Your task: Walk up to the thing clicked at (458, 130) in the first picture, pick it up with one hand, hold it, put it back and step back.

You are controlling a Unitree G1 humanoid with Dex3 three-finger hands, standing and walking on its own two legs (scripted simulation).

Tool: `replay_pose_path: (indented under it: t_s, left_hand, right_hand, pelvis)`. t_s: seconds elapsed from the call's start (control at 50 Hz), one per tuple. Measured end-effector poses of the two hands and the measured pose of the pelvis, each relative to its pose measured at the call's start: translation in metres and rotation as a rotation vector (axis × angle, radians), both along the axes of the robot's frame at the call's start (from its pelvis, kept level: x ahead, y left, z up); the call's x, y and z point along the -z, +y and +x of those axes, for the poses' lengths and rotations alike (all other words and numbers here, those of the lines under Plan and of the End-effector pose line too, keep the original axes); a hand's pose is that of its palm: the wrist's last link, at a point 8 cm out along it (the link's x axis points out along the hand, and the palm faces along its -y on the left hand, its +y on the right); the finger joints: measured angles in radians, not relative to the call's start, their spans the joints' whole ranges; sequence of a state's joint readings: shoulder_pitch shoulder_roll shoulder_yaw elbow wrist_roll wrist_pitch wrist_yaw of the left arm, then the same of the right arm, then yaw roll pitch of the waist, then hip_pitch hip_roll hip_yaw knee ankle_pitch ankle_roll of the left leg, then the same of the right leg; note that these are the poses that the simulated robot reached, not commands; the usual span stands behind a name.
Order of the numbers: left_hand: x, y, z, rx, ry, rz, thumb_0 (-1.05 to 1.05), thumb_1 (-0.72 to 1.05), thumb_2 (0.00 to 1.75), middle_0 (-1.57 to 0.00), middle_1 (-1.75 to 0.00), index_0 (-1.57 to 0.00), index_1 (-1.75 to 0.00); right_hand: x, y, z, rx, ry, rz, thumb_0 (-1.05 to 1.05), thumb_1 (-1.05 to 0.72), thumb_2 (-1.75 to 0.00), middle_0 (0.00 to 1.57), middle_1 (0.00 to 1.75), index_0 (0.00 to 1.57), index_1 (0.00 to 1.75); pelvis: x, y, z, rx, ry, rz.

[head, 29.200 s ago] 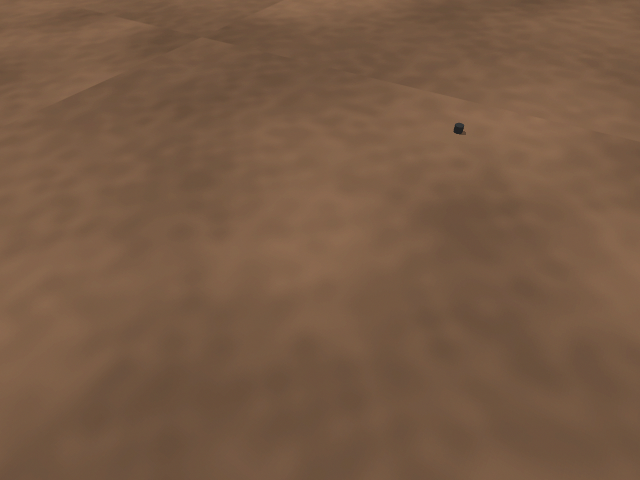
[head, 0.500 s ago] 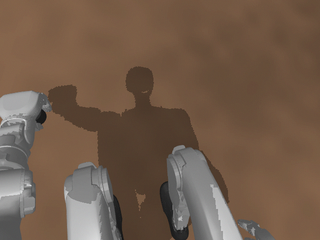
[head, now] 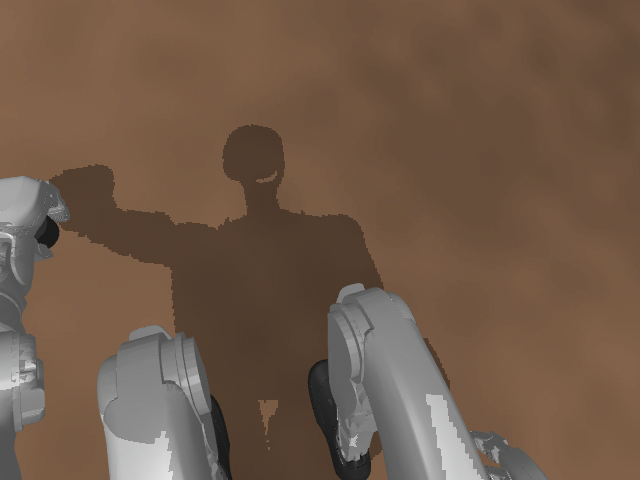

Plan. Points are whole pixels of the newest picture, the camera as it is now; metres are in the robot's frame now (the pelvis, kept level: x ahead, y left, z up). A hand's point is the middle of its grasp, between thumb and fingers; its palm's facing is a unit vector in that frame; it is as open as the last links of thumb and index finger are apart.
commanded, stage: lower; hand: left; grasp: from above
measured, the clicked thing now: (30, 229) +0.47 +0.32 -0.21
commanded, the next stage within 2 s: rest in 0.20 s
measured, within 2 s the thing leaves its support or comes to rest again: rests again in 1.22 s
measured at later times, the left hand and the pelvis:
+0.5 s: hand (49, 241) +0.46 +0.31 -0.24, palm faces -0.46 -0.11 -0.88, open 6.6 cm; pelvis +0.00 +0.00 -0.03, yaw -3 degrees
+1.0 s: hand (61, 244) +0.46 +0.31 -0.27, palm faces -0.46 -0.13 -0.88, open 6.6 cm; pelvis +0.00 +0.00 -0.03, yaw -5 degrees
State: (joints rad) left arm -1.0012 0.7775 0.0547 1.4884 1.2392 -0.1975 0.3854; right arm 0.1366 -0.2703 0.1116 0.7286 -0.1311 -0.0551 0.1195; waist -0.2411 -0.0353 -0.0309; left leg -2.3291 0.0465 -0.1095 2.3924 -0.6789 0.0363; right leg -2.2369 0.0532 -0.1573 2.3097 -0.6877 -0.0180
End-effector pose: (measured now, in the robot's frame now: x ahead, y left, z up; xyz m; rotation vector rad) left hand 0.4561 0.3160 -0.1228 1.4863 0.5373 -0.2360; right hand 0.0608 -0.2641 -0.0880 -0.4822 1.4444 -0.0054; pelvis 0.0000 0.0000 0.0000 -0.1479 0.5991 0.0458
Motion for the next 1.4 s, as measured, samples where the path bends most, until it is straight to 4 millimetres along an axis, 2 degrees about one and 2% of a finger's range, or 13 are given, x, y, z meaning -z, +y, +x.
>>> replay_pose_path:
  t_s: [0.24,0.46,0.68,0.96,1.4]
  left_hand:
    - [0.035,-0.003,0.003,0.017,-0.006,-0.023,-0.01,0.39,0.23,-0.82,-0.41,-1.00,-0.41]
    - [0.052,-0.003,0.007,-0.012,-0.012,-0.017,-0.01,0.39,0.26,-0.81,-0.42,-0.98,-0.44]
    - [0.072,-0.004,0.008,-0.018,0.005,-0.040,-0.01,0.39,0.25,-0.80,-0.43,-0.98,-0.44]
    - [0.084,-0.005,0.010,-0.011,-0.016,-0.040,-0.01,0.40,0.23,-0.81,-0.42,-0.99,-0.42]
    - [0.098,-0.011,0.013,-0.019,-0.015,-0.041,-0.02,0.41,0.18,-0.83,-0.40,-1.02,-0.39]
  right_hand:
    - [0.006,0.001,-0.003,-0.038,0.017,-0.017,0.00,-0.92,-0.90,0.20,0.30,0.20,0.30]
    - [0.012,0.006,-0.011,-0.049,0.031,0.002,0.00,-0.91,-0.90,0.20,0.30,0.20,0.30]
    - [0.007,0.007,-0.017,-0.076,0.041,-0.004,0.00,-0.91,-0.90,0.20,0.30,0.20,0.30]
    - [-0.003,0.009,-0.017,-0.131,0.033,-0.008,0.00,-0.91,-0.90,0.20,0.30,0.20,0.30]
    - [-0.007,0.018,-0.015,-0.185,0.030,0.035,0.00,-0.91,-0.90,0.20,0.30,0.20,0.30]
  pelvis:
    - [0.016,0.001,0.001,0.011,-0.024,-0.016]
    - [0.025,0.002,0.002,0.023,-0.038,-0.028]
    - [0.030,0.002,0.002,0.035,-0.065,-0.043]
    - [0.033,0.004,0.001,0.045,-0.087,-0.064]
    - [0.032,0.005,0.000,0.059,-0.104,-0.083]
